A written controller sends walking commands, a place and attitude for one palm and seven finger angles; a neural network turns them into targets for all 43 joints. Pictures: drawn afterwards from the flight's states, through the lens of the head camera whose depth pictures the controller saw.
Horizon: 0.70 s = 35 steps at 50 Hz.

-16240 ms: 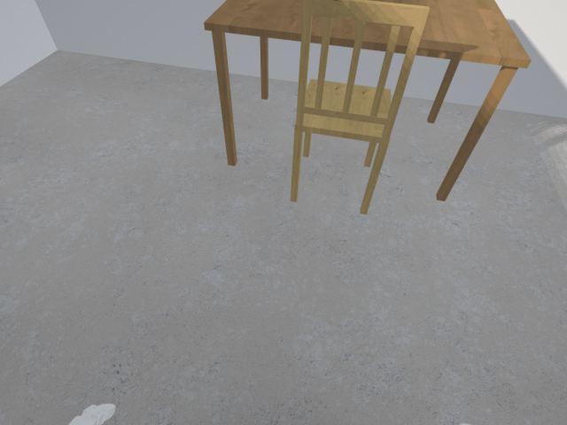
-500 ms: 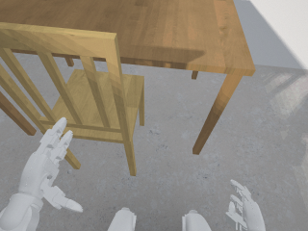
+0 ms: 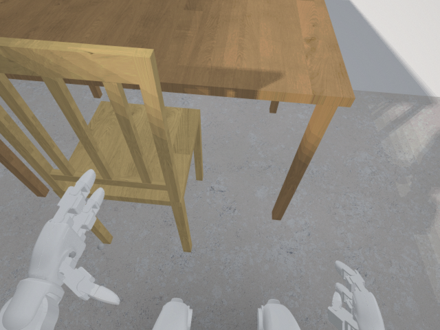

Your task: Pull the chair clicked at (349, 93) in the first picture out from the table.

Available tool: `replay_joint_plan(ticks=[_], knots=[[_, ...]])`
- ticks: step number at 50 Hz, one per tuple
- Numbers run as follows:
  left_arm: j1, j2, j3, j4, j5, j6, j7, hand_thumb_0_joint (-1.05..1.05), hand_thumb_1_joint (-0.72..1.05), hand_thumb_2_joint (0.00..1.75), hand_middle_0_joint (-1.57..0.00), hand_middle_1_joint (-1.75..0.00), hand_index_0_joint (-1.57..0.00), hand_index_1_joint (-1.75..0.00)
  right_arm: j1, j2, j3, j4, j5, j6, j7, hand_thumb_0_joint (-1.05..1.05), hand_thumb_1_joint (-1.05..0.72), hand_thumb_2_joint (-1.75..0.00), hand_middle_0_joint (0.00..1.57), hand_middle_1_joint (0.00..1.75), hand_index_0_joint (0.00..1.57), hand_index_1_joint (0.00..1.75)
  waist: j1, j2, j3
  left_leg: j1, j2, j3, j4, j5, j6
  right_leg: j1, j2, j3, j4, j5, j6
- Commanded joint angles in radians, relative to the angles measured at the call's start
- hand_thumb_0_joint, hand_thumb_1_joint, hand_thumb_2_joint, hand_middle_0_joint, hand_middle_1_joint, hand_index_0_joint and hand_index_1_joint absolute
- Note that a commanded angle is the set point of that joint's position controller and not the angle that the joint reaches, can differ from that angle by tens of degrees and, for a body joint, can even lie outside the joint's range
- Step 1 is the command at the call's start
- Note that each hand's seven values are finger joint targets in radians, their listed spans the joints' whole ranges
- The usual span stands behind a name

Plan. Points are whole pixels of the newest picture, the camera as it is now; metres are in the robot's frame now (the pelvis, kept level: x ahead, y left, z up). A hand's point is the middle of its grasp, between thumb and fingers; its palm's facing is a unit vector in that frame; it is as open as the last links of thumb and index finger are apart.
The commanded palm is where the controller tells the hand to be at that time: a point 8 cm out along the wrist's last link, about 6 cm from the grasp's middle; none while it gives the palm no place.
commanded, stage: raise the hand toward the chair's back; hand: left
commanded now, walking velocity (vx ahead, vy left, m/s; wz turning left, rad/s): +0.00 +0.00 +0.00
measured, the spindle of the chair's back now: (85, 136) +0.49 +0.32 +0.03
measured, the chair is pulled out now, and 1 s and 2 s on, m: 0.00 0.00 0.00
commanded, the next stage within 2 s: aim the fingers beside a spindle in 0.02 s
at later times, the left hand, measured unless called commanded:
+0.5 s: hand (106, 237) +0.26 +0.20 +0.04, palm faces -0.09 -1.00 -0.04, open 16.9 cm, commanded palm +0.25 +0.26 +0.05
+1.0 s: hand (115, 220) +0.30 +0.21 +0.03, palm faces -0.09 -1.00 -0.03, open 16.9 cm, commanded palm +0.28 +0.26 +0.03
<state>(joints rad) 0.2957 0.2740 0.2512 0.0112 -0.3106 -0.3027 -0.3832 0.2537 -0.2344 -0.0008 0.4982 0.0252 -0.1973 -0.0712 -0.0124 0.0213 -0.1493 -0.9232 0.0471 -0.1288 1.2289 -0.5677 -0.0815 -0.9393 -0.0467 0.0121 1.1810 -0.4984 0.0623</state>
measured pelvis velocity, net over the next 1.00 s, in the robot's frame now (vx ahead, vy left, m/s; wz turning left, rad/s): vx -0.01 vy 0.01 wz -0.01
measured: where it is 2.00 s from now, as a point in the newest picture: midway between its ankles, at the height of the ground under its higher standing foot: outside the picture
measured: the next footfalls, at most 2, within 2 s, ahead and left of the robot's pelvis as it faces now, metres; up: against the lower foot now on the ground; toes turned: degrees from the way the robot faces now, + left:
none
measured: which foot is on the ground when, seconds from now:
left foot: down 0.00-1.00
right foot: down 0.00-1.00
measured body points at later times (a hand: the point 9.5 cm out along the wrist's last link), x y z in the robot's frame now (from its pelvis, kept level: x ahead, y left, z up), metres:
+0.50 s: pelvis -0.01 +0.01 -0.01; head +0.06 +0.02 +0.43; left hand +0.26 +0.26 +0.05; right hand +0.16 -0.24 -0.08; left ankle +0.02 +0.17 -0.64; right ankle +0.04 -0.16 -0.64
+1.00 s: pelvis -0.01 +0.01 -0.02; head +0.08 +0.02 +0.42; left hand +0.29 +0.26 +0.03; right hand +0.16 -0.24 -0.10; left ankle +0.02 +0.17 -0.64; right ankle +0.04 -0.16 -0.64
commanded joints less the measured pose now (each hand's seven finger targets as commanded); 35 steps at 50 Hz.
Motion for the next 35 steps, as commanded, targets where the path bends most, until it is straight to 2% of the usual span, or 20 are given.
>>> replay_joint_plan(ticks=[1, 3, 6, 9, 10, 12, 13, 15, 16, 17, 19, 23, 25, 27, 28, 29, 30, 31, 35], knots=[[-0.070, 0.146, 0.088, -0.206, -0.020, -0.072, 0.007, 0.00, -0.50, 0.30, -0.06, -0.08, -0.06, -0.08, -0.046, -0.124, -0.058, -0.149, 0.005, -0.059, -0.012, 0.00, -0.90, -0.90, 0.20, 0.30, 0.20, 0.30, 0.007, 0.033, -0.213, 0.098, -0.070, 0.127, -0.189, 0.194, 0.089, 0.183, 0.057, -0.069, -0.192, 0.093, -0.068], [-0.066, 0.149, 0.087, -0.188, -0.019, -0.058, 0.005, 0.00, -0.50, 0.30, -0.06, -0.08, -0.06, -0.08, -0.043, -0.126, -0.057, -0.149, 0.006, -0.055, -0.013, 0.00, -0.90, -0.90, 0.20, 0.30, 0.20, 0.30, 0.007, 0.011, -0.207, 0.096, -0.068, 0.122, -0.195, 0.189, 0.091, 0.184, 0.062, -0.075, -0.191, 0.088, -0.069], [-0.072, 0.147, 0.078, -0.192, -0.014, -0.045, 0.002, 0.00, -0.50, 0.30, -0.06, -0.08, -0.06, -0.08, -0.046, -0.128, -0.056, -0.155, 0.007, -0.053, -0.014, 0.00, -0.90, -0.90, 0.20, 0.30, 0.20, 0.30, 0.002, 0.018, -0.197, 0.095, -0.070, 0.125, -0.200, 0.166, 0.091, 0.174, 0.057, -0.071, -0.203, 0.067, -0.066], [-0.136, 0.141, 0.054, -0.206, -0.007, -0.054, 0.006, 0.00, -0.50, 0.30, -0.06, -0.08, -0.06, -0.08, -0.045, -0.132, -0.051, -0.152, 0.005, -0.060, -0.016, 0.00, -0.90, -0.90, 0.20, 0.30, 0.20, 0.30, -0.009, 0.032, -0.191, 0.097, -0.069, 0.119, -0.195, 0.150, 0.091, 0.141, 0.058, -0.075, -0.186, 0.060, -0.068], [-0.140, 0.126, 0.041, -0.199, -0.009, -0.057, 0.010, 0.00, -0.50, 0.30, -0.06, -0.08, -0.06, -0.08, -0.042, -0.129, -0.049, -0.151, 0.003, -0.064, -0.017, 0.00, -0.90, -0.90, 0.20, 0.30, 0.20, 0.30, -0.013, 0.013, -0.183, 0.092, -0.069, 0.116, -0.193, 0.142, 0.092, 0.132, 0.059, -0.078, -0.186, 0.051, -0.067], [-0.158, 0.144, 0.069, -0.167, -0.012, -0.070, 0.016, 0.00, -0.50, 0.30, -0.06, -0.08, -0.06, -0.08, -0.037, -0.133, -0.050, -0.141, 0.001, -0.066, -0.020, 0.00, -0.90, -0.90, 0.20, 0.30, 0.20, 0.30, -0.013, -0.006, -0.179, 0.067, -0.070, 0.119, -0.180, 0.129, 0.091, 0.124, 0.059, -0.073, -0.187, 0.032, -0.066], [-0.168, 0.169, 0.093, -0.157, -0.012, -0.077, 0.018, 0.00, -0.50, 0.30, -0.06, -0.08, -0.06, -0.08, -0.034, -0.136, -0.050, -0.137, 0.000, -0.066, -0.022, 0.00, -0.90, -0.90, 0.20, 0.30, 0.20, 0.30, -0.005, -0.015, -0.188, 0.056, -0.069, 0.117, -0.175, 0.128, 0.090, 0.130, 0.062, -0.073, -0.176, 0.028, -0.070], [-0.198, 0.163, 0.084, -0.148, -0.001, -0.085, 0.019, 0.00, -0.50, 0.30, -0.06, -0.08, -0.06, -0.08, -0.036, -0.137, -0.048, -0.138, 0.001, -0.067, -0.020, 0.00, -0.90, -0.90, 0.20, 0.30, 0.20, 0.30, -0.007, -0.002, -0.197, 0.058, -0.069, 0.119, -0.174, 0.127, 0.089, 0.118, 0.058, -0.073, -0.168, 0.029, -0.069], [-0.203, 0.145, 0.067, -0.144, 0.000, -0.084, 0.017, 0.00, -0.50, 0.30, -0.06, -0.08, -0.06, -0.08, -0.038, -0.134, -0.047, -0.141, 0.000, -0.068, -0.020, 0.00, -0.90, -0.90, 0.20, 0.30, 0.20, 0.30, -0.006, 0.031, -0.196, 0.057, -0.072, 0.124, -0.174, 0.118, 0.089, 0.110, 0.056, -0.070, -0.166, 0.023, -0.069], [-0.221, 0.165, 0.083, -0.146, 0.002, -0.085, 0.020, 0.00, -0.50, 0.30, -0.06, -0.08, -0.06, -0.08, -0.035, -0.138, -0.048, -0.135, 0.000, -0.069, -0.021, 0.00, -0.90, -0.90, 0.20, 0.30, 0.20, 0.30, -0.006, 0.019, -0.209, 0.061, -0.069, 0.120, -0.175, 0.125, 0.088, 0.112, 0.055, -0.073, -0.160, 0.032, -0.070], [-0.215, 0.163, 0.075, -0.151, 0.003, -0.076, 0.015, 0.00, -0.50, 0.30, -0.06, -0.08, -0.06, -0.08, -0.035, -0.140, -0.047, -0.142, 0.000, -0.067, -0.018, 0.00, -0.90, -0.90, 0.20, 0.30, 0.20, 0.30, 0.000, 0.046, -0.237, 0.073, -0.070, 0.121, -0.174, 0.146, 0.089, 0.124, 0.056, -0.072, -0.154, 0.054, -0.073], [-0.230, 0.177, 0.092, -0.120, 0.001, -0.061, 0.011, 0.00, -0.50, 0.30, -0.06, -0.08, -0.06, -0.08, -0.028, -0.144, -0.048, -0.134, -0.001, -0.061, -0.018, 0.00, -0.90, -0.90, 0.20, 0.30, 0.20, 0.30, 0.002, 0.028, -0.258, 0.058, -0.067, 0.120, -0.165, 0.166, 0.088, 0.126, 0.058, -0.074, -0.141, 0.071, -0.073], [-0.264, 0.161, 0.074, -0.114, 0.003, -0.058, 0.013, 0.00, -0.50, 0.30, -0.06, -0.08, -0.06, -0.08, -0.032, -0.143, -0.048, -0.132, 0.000, -0.059, -0.016, 0.00, -0.90, -0.90, 0.20, 0.30, 0.20, 0.30, -0.009, 0.040, -0.245, 0.061, -0.068, 0.123, -0.163, 0.154, 0.088, 0.103, 0.055, -0.074, -0.144, 0.068, -0.070], [-0.270, 0.165, 0.083, -0.106, 0.001, -0.060, 0.018, 0.00, -0.50, 0.30, -0.06, -0.08, -0.06, -0.08, -0.031, -0.145, -0.048, -0.130, -0.001, -0.059, -0.016, 0.00, -0.90, -0.90, 0.20, 0.30, 0.20, 0.30, -0.004, 0.042, -0.255, 0.057, -0.068, 0.121, -0.162, 0.159, 0.086, 0.104, 0.054, -0.075, -0.138, 0.071, -0.072], [-0.272, 0.179, 0.096, -0.095, 0.000, -0.061, 0.022, 0.00, -0.50, 0.30, -0.06, -0.08, -0.06, -0.08, -0.024, -0.149, -0.049, -0.130, -0.001, -0.057, -0.017, 0.00, -0.90, -0.90, 0.20, 0.30, 0.20, 0.30, -0.004, 0.014, -0.258, 0.054, -0.065, 0.115, -0.162, 0.163, 0.087, 0.104, 0.059, -0.080, -0.131, 0.074, -0.073], [-0.286, 0.157, 0.075, -0.105, 0.001, -0.064, 0.020, 0.00, -0.50, 0.30, -0.06, -0.08, -0.06, -0.08, -0.029, -0.147, -0.048, -0.130, -0.003, -0.057, -0.015, 0.00, -0.90, -0.90, 0.20, 0.30, 0.20, 0.30, -0.005, 0.044, -0.272, 0.061, -0.067, 0.119, -0.157, 0.175, 0.087, 0.097, 0.055, -0.077, -0.126, 0.086, -0.073], [-0.275, 0.157, 0.077, -0.097, 0.003, -0.065, 0.022, 0.00, -0.50, 0.30, -0.06, -0.08, -0.06, -0.08, -0.023, -0.147, -0.050, -0.128, -0.002, -0.055, -0.014, 0.00, -0.90, -0.90, 0.20, 0.30, 0.20, 0.30, -0.004, 0.031, -0.277, 0.065, -0.065, 0.118, -0.159, 0.178, 0.085, 0.096, 0.055, -0.080, -0.125, 0.090, -0.072], [-0.293, 0.150, 0.065, -0.097, 0.008, -0.066, 0.024, 0.00, -0.50, 0.30, -0.06, -0.08, -0.06, -0.08, -0.024, -0.147, -0.050, -0.127, -0.003, -0.055, -0.013, 0.00, -0.90, -0.90, 0.20, 0.30, 0.20, 0.30, -0.009, 0.043, -0.274, 0.064, -0.066, 0.119, -0.155, 0.182, 0.085, 0.089, 0.054, -0.079, -0.122, 0.097, -0.072], [-0.304, 0.162, 0.079, -0.060, 0.010, -0.070, 0.025, 0.00, -0.50, 0.30, -0.06, -0.08, -0.06, -0.08, -0.020, -0.151, -0.053, -0.122, -0.005, -0.049, -0.011, 0.00, -0.90, -0.90, 0.20, 0.30, 0.20, 0.30, -0.009, 0.018, -0.278, 0.041, -0.066, 0.121, -0.146, 0.173, 0.086, 0.085, 0.053, -0.076, -0.119, 0.087, -0.071]])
